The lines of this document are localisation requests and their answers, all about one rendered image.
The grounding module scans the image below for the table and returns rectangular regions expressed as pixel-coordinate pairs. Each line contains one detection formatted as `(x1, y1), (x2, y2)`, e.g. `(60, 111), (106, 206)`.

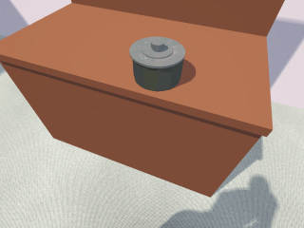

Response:
(0, 0), (285, 198)

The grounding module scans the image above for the lid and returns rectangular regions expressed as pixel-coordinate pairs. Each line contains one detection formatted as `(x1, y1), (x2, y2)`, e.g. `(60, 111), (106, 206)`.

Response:
(129, 36), (186, 68)

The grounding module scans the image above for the knob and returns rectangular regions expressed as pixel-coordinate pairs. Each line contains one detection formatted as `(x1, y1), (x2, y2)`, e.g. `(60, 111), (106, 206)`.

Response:
(151, 38), (164, 50)

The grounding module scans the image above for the pot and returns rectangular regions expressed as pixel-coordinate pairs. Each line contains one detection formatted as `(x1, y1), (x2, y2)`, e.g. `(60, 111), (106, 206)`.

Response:
(132, 59), (184, 91)

